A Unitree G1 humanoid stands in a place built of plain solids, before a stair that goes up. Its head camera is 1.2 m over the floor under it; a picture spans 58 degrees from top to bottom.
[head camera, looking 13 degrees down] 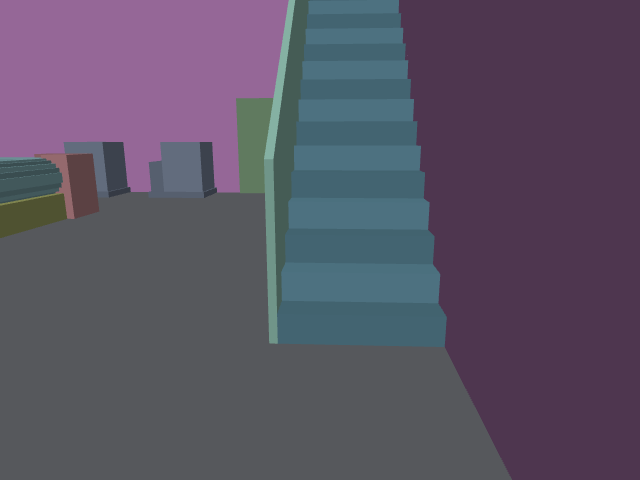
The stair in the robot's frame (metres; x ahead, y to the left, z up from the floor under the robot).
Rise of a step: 0.19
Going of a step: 0.22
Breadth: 1.00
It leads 3 degrees to the right of straight ahead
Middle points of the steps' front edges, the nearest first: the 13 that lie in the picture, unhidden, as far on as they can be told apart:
2.39 -0.24 0.19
2.61 -0.25 0.39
2.83 -0.26 0.58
3.05 -0.27 0.77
3.27 -0.28 0.97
3.49 -0.29 1.16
3.70 -0.30 1.35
3.92 -0.31 1.54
4.14 -0.32 1.74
4.36 -0.33 1.93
4.58 -0.34 2.12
4.80 -0.35 2.32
5.02 -0.36 2.51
